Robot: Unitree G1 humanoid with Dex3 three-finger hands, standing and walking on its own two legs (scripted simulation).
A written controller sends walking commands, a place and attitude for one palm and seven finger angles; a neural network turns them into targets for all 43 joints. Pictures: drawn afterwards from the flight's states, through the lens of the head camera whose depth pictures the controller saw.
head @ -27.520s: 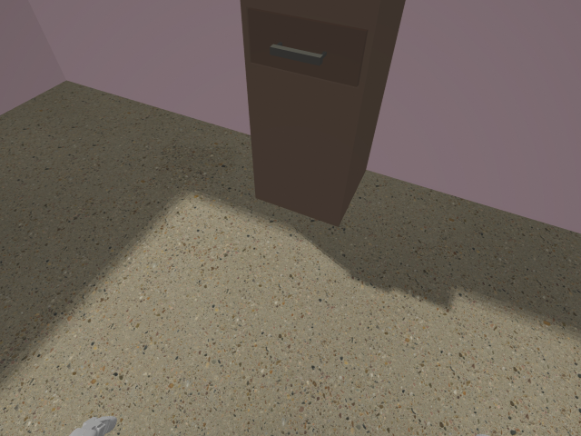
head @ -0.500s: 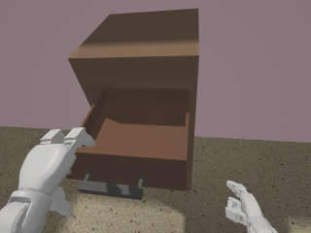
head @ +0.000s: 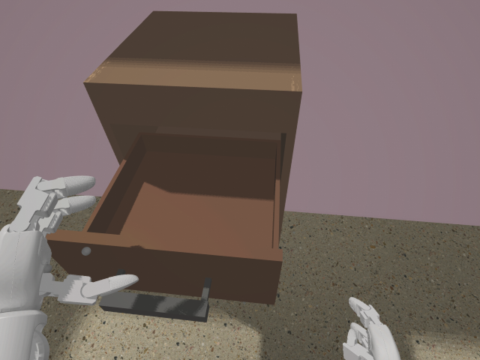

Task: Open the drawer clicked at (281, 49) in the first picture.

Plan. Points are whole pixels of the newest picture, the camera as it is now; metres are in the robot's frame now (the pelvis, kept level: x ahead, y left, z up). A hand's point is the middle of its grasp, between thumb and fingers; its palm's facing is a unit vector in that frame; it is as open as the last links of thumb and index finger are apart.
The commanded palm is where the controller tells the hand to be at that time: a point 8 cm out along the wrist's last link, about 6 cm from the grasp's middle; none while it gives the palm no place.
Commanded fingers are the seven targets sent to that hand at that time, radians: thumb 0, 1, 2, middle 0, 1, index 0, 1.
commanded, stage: draw the hand back to the body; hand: left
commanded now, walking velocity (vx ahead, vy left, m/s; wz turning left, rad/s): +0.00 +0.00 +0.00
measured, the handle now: (159, 292) +0.22 +0.16 +0.00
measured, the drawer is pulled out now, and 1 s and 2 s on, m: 0.30 0.30 0.30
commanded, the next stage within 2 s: step back with the hand held close in 0.66 s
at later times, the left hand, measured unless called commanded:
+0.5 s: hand (61, 263) +0.18 +0.23 +0.17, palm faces +0.40 -0.81 -0.42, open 8.3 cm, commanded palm +0.13 +0.28 +0.19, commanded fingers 0.00 0.90 0.90 -0.20 -0.30 -0.20 -0.30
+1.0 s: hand (57, 273) +0.17 +0.23 +0.17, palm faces +0.32 -0.80 -0.51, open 7.4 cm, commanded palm +0.10 +0.28 +0.19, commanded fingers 0.00 0.90 0.90 -0.20 -0.30 -0.20 -0.30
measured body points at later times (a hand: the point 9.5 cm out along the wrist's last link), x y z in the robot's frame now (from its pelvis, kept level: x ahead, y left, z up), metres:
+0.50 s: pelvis +0.00 +0.00 +0.00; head +0.00 -0.03 +0.45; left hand +0.16 +0.27 +0.19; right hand +0.22 -0.22 -0.08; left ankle -0.01 +0.12 -0.74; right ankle -0.05 -0.10 -0.74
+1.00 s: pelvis -0.02 +0.00 +0.00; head +0.00 -0.03 +0.45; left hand +0.15 +0.27 +0.20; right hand +0.17 -0.24 -0.09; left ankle -0.01 +0.12 -0.74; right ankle -0.05 -0.10 -0.74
